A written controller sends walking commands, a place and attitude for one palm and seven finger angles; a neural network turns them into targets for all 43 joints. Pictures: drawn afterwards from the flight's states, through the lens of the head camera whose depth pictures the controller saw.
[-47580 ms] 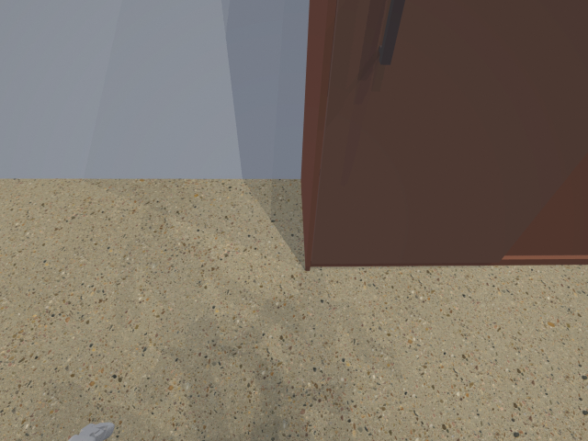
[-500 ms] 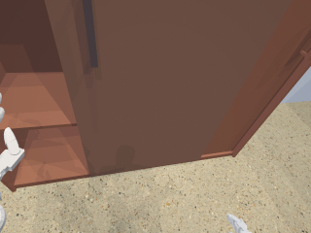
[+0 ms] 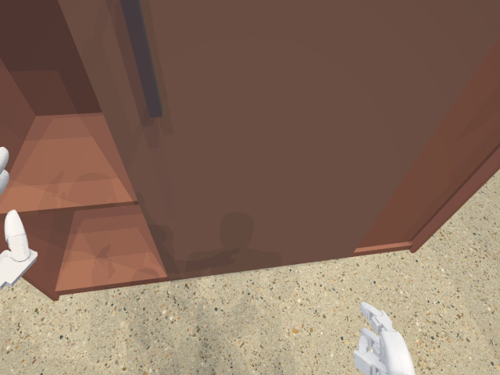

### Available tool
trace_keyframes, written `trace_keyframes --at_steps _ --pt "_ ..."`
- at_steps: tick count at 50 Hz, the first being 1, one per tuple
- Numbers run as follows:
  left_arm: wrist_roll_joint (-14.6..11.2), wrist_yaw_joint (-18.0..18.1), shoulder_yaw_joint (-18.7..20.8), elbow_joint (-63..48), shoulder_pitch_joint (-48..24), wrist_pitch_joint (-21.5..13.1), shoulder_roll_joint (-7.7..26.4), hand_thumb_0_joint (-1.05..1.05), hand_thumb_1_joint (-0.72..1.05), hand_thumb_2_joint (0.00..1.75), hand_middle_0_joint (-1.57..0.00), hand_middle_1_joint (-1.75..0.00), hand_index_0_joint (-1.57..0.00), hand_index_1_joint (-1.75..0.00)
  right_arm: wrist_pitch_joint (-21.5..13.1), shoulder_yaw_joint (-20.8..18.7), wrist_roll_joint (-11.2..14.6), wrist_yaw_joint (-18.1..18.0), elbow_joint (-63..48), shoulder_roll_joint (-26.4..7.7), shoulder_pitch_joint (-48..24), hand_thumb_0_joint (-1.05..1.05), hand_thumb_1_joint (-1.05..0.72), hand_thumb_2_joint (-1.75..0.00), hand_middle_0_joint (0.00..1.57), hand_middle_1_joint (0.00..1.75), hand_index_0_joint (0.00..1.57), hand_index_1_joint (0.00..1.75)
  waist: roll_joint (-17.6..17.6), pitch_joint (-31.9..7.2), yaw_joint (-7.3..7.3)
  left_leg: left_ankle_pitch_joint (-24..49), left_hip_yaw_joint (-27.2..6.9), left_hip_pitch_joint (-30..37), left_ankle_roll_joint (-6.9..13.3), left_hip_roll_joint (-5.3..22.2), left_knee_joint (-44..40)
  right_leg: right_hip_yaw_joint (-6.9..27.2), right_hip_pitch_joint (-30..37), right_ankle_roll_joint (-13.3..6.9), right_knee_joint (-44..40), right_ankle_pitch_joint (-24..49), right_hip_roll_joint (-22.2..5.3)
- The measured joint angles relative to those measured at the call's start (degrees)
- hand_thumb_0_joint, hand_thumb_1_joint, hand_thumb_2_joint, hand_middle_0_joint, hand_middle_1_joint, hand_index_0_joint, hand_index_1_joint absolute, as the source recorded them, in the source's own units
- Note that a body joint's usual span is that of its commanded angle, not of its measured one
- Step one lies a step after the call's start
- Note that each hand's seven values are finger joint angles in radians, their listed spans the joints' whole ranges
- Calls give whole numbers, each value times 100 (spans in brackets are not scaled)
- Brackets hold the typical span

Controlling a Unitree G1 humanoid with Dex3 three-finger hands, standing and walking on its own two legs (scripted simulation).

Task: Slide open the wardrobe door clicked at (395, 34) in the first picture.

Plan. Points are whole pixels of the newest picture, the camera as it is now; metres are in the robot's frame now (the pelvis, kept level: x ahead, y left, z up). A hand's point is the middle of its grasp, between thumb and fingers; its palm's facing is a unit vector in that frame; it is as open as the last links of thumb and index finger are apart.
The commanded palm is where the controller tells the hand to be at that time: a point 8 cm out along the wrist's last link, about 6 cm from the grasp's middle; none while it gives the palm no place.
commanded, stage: stop stepping back and stand still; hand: left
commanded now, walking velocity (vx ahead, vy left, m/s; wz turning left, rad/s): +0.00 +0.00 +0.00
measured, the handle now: (141, 38) +0.53 +0.21 +0.25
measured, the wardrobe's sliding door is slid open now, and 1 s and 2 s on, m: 0.43 0.43 0.43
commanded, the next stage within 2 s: let the arm hang, fingers relaxed in 0.26 s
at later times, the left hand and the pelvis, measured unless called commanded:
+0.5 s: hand (86, 323) +0.19 +0.26 -0.03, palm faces +0.11 -0.88 -0.46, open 7.4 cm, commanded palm none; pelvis -0.01 +0.01 -0.01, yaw +2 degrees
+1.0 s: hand out of the picture -0.08 +0.20 -0.16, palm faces +0.04 -0.97 -0.23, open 7.3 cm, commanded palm none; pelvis -0.04 +0.01 +0.01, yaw +2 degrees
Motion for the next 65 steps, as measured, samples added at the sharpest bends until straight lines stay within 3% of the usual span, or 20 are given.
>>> trace_keyframes --at_steps 4,11,18,20,22,24,28,33,37,43,54,65 --pt "-65 -15 30 115 138 -27 84 1 89 89 -21 -31 -21 -30 138 -1 36 2 -155 -45 -149 1 -91 -89 20 30 21 30 56 -29 42 95 85 29 3 2 -73 68 32 -15 -114 29 -8" --pt "-97 -25 -162 422 111 247 -57 1 89 89 -21 -31 -21 -30 383 -65 64 -116 -187 -217 -124 1 -91 -89 20 30 21 30 156 -60 62 70 77 151 -14 1 -304 39 101 -17 -226 31 -8" --pt "-95 17 -191 244 202 283 -44 1 89 89 -21 -31 -21 -30 478 -98 65 -173 -158 -255 66 1 -91 -90 20 30 20 30 113 -23 18 117 37 171 -28 17 -345 -17 153 -24 -301 97 10" --pt "69 -187 -573 1018 -249 282 67 1 89 89 -21 -30 -21 -30 398 -157 96 56 86 -436 63 1 -91 -90 20 30 20 30 225 -91 72 153 1 -51 -8 -20 -112 -90 -36 -4 -71 102 -34" --pt "201 -473 -1134 2331 -846 609 58 0 90 89 -20 -30 -20 -30 537 -170 52 231 364 -710 -3 1 -91 -90 20 30 20 30 411 -248 107 -2 -32 -238 26 -71 47 -137 -260 15 204 -84 -89" --pt "278 -665 -1605 3814 -1366 976 -125 0 90 89 -20 -30 -20 -30 719 -175 -23 283 653 -856 -123 1 -91 -90 20 30 20 30 524 -284 50 -79 -61 -390 56 -135 248 -175 -423 48 484 -209 -158" --pt "328 -809 -2198 6145 -1807 1435 -587 0 91 89 -20 -30 -20 -30 899 -135 -117 284 1041 -812 -151 1 -91 -89 20 30 20 30 355 -100 -102 -7 -26 -330 83 -220 282 -148 -447 50 705 -256 -253" --pt "288 -845 -2546 7762 -1694 1575 -1177 1 91 89 -20 -30 -20 -30 1023 -43 -151 223 1590 -573 36 1 -91 -89 20 30 20 30 18 240 -138 204 -31 -73 69 -177 -32 -149 -197 52 384 -31 -202" --pt "257 -760 -2393 8425 -1509 1502 -1228 0 97 89 -21 -30 -20 -30 1096 -20 -143 163 2060 -332 258 1 -91 -89 20 30 20 30 -73 381 -22 386 -106 -7 37 -90 -271 -218 -37 11 -42 243 -97" --pt "254 -788 -2365 9060 -1236 1432 -1159 0 96 89 -20 -30 -20 -30 1117 -40 -109 118 2506 -101 456 1 -91 -89 20 30 20 30 83 425 56 529 -121 49 47 -51 -467 -228 88 18 -398 480 -46" --pt "255 -723 -2364 9363 -1296 1318 -1269 0 92 89 -20 -30 -20 -30 1042 -71 -96 85 2801 76 388 1 -92 -89 20 30 20 30 299 270 47 645 -7 201 108 -120 -678 -125 135 83 -445 540 -129" --pt "272 -691 -2367 9213 -1662 1254 -1456 0 92 89 -20 -30 -20 -30 968 -95 -107 92 2835 66 301 1 -92 -89 20 30 20 30 189 145 -15 662 41 263 109 -138 -755 -78 134 91 -419 515 -153"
